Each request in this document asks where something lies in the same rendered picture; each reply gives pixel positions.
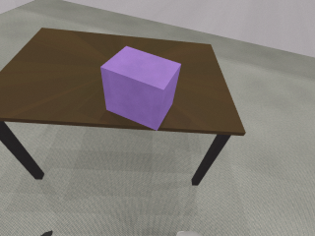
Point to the carton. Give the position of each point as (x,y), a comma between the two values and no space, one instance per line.
(139,86)

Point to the table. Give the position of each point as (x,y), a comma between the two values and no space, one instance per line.
(56,79)

